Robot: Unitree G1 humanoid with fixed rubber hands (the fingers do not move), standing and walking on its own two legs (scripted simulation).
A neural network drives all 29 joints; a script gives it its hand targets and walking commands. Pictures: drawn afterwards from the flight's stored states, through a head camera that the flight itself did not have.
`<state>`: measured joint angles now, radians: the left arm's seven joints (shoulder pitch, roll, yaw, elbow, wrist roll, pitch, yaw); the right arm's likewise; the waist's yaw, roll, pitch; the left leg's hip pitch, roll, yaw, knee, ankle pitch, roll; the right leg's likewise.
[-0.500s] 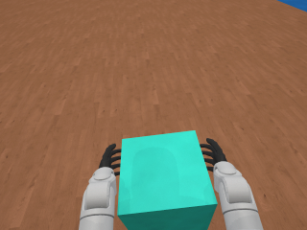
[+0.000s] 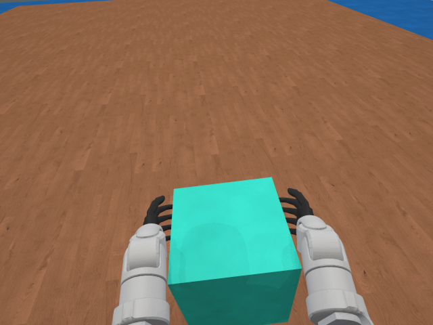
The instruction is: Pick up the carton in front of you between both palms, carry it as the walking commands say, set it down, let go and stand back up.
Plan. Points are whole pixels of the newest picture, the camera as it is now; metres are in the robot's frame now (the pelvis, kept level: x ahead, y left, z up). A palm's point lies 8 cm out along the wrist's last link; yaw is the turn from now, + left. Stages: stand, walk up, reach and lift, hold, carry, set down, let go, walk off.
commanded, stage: set down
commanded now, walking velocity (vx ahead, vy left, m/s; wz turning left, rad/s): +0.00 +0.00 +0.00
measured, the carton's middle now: (231, 256) +0.29 +0.00 -0.05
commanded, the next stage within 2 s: none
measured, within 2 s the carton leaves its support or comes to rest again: neither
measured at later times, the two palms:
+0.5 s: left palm (172, 260) +0.35 +0.14 -0.15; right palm (285, 246) +0.37 -0.15 -0.14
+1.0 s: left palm (182, 272) +0.38 +0.14 -0.29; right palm (277, 257) +0.42 -0.16 -0.29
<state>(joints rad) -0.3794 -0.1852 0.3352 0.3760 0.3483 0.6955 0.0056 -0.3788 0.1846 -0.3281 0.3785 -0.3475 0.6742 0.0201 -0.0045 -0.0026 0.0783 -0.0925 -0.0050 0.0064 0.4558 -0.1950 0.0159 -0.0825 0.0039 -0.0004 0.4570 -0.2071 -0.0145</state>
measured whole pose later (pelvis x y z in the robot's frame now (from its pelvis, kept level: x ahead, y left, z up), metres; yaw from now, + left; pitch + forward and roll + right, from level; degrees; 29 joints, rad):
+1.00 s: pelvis -0.03 -0.02 -0.20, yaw +2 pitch +44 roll +2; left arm -0.71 -0.16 0.48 0.55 0.20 0.20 0.11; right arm -0.82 0.01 -0.36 0.71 -0.24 0.20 0.00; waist 0.01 0.02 -0.23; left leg -1.77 -0.06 -0.04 1.47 -0.47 -0.04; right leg -1.77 0.05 0.02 1.51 -0.50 -0.02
